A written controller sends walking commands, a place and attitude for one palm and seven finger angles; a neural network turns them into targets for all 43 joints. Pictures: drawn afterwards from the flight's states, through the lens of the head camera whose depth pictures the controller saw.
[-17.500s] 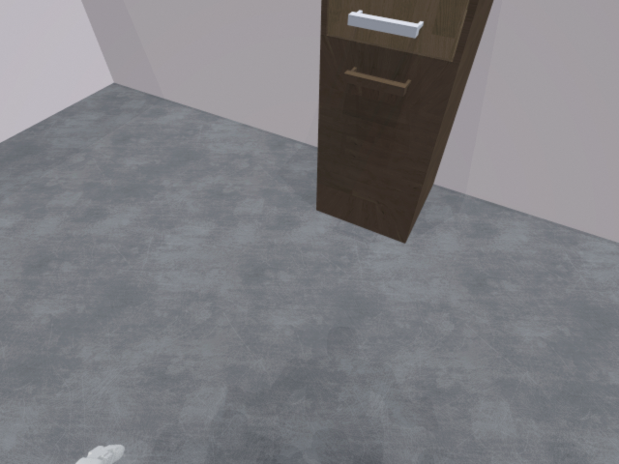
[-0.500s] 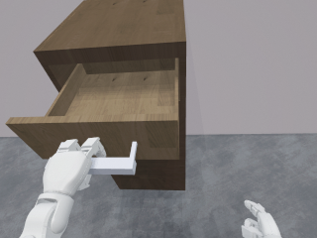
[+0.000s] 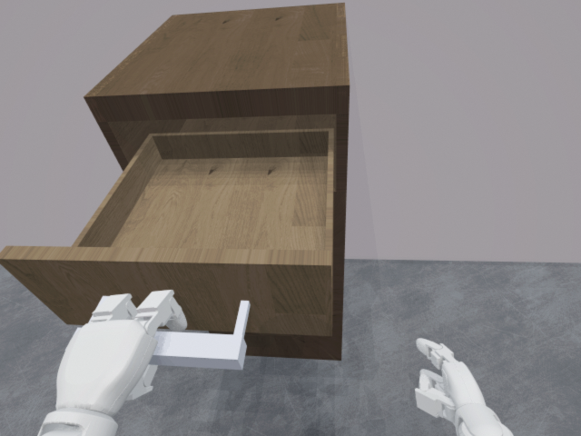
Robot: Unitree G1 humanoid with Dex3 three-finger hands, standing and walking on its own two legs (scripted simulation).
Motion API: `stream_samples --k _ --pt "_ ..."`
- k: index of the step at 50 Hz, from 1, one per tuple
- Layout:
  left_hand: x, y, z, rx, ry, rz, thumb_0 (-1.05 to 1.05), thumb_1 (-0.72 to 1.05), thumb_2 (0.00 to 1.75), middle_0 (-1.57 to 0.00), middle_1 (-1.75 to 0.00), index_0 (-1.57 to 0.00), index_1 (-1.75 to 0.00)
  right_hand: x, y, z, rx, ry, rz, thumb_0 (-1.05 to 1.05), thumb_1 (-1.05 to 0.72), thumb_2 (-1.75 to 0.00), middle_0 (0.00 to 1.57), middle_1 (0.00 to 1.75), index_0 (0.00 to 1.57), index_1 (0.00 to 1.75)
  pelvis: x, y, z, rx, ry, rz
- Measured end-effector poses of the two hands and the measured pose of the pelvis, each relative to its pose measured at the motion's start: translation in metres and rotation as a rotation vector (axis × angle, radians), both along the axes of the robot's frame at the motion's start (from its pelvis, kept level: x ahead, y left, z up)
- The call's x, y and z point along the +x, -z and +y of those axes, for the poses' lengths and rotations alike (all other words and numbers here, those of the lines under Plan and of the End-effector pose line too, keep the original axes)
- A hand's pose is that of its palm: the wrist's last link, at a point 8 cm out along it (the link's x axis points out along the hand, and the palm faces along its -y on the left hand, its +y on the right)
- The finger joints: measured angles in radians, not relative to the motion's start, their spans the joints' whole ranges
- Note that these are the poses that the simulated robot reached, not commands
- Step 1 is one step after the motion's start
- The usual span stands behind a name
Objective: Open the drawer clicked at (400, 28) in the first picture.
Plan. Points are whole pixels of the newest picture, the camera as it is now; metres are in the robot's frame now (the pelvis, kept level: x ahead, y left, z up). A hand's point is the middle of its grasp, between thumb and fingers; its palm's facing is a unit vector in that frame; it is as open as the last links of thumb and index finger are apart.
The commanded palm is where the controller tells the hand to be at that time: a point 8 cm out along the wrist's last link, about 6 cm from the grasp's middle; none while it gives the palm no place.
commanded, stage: pull the drawer open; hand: left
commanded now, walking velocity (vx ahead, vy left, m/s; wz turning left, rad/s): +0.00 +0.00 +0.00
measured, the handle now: (165, 327) +0.21 +0.18 +0.11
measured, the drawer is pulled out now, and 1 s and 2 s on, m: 0.30 0.29 0.29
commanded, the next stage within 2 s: open the thumb to release the handle in 0.02 s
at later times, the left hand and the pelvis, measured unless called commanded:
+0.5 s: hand (128, 360) +0.17 +0.21 +0.10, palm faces +0.08 -0.14 -0.99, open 9.8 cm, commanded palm +0.14 +0.21 +0.15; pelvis -0.01 +0.00 +0.00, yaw +1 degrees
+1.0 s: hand (129, 362) +0.17 +0.22 +0.09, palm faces +0.10 -0.16 -0.98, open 13.8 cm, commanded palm +0.15 +0.21 +0.14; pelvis -0.01 +0.01 +0.00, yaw +2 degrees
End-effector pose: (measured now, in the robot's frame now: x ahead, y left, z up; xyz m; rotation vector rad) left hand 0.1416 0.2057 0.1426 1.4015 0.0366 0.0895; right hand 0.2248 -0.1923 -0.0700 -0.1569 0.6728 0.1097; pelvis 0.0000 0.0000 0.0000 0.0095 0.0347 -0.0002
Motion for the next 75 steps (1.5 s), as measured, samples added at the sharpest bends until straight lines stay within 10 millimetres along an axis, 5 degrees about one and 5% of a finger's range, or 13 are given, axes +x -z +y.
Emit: stream_samples --k 9,16,32,38,57,75 --pt "0.002 0.001 0.002 0.04 0.025 -0.008 0.04 0.57 0.77 -0.41 -1.35 -0.42 -1.34 -0.018 0.016 -0.021 -0.05 0.051 0.069 0.01 -0.91 -0.9 0.2 0.3 0.2 0.3 0.0 0.002 0.0 0.001 -0.001 0.006" --pt "0.007 -0.001 0.009 0.025 -0.026 -0.035 -0.01 0.48 0.75 -0.4 -1.32 -0.41 -1.32 -0.024 0.025 -0.019 -0.037 0.063 0.101 0.01 -0.91 -0.9 0.2 0.3 0.2 0.3 -0.003 0.002 -0.002 0.005 -0.013 0.003" --pt "-0.002 -0.004 0.015 0.02 -0.065 -0.014 0.0 -0.28 0.4 -0.33 -1.22 -0.34 -1.22 -0.008 0.009 -0.004 -0.041 -0.001 0.036 0.01 -0.91 -0.9 0.2 0.3 0.2 0.3 -0.009 -0.002 -0.004 0.001 -0.028 -0.013" --pt "-0.003 -0.001 0.016 0.0 -0.06 -0.024 0.0 -0.42 0.33 -0.33 -1.21 -0.33 -1.2 -0.007 0.007 -0.002 -0.045 -0.005 0.03 0.01 -0.91 -0.9 0.2 0.3 0.2 0.3 -0.011 -0.002 -0.001 -0.002 -0.031 -0.014" --pt "0.008 -0.003 0.019 0.011 -0.04 -0.041 0.0 -0.49 0.3 -0.32 -1.2 -0.36 -1.23 -0.022 0.015 0.016 -0.021 -0.008 0.079 0.01 -0.91 -0.9 0.2 0.3 0.2 0.3 -0.015 -0.002 0.008 -0.005 -0.031 -0.024" --pt "0.006 -0.055 0.025 0.029 -0.025 -0.117 0.0 -0.49 0.3 -0.34 -1.21 -0.37 -1.22 -0.008 -0.003 0.018 -0.006 -0.01 0.014 0.01 -0.91 -0.9 0.2 0.3 0.2 0.3 -0.018 -0.008 0.01 -0.005 -0.036 -0.064"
